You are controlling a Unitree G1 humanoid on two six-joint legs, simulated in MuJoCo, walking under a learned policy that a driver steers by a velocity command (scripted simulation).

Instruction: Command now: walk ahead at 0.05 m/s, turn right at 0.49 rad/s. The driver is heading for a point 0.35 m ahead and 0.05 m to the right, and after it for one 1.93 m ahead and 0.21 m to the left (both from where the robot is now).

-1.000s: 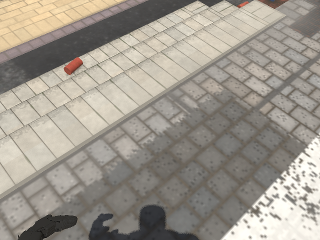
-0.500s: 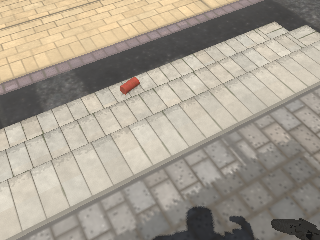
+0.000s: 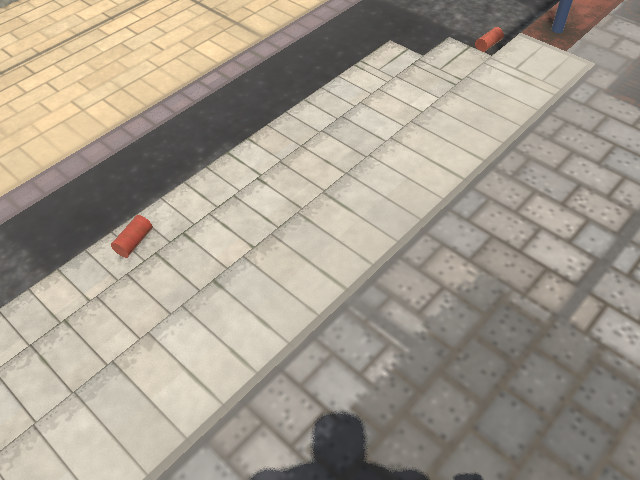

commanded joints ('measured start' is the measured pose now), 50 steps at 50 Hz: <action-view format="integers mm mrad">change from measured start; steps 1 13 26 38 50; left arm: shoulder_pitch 59 24 10 -147 -39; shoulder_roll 79 159 60 -10 69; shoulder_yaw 27 43 -6 -20 10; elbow -59 -118 -101 -165 -143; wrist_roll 0 -9 6 14 15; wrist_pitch -12 -58 -90 -159 -100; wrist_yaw -17 29 -1 -29 -3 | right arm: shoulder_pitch -44 -61 156 217 271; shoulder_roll -173 -101 -139 -150 -142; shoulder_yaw -47 -43 -43 -25 -33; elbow -50 -63 13 44 -6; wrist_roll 24 12 13 19 40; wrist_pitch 5 -4 -109 -67 6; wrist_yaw -5 -6 40 10 -15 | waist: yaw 38 20 -66 -54 12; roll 116 -109 -22 128 -110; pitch -118 -165 -82 -11 -218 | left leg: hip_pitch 108 -357 262 151 -359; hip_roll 272 -40 89 90 0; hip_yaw -165 -246 -339 -305 -272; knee -58 537 -49 -182 817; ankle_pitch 171 -153 -146 482 -415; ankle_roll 155 -100 49 140 -95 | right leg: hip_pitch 116 366 -30 -137 421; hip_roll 30 -120 20 69 -254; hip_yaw -51 334 344 -5 307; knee -193 -444 -232 -77 -406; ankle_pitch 85 340 -182 240 495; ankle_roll -46 -264 -162 8 -269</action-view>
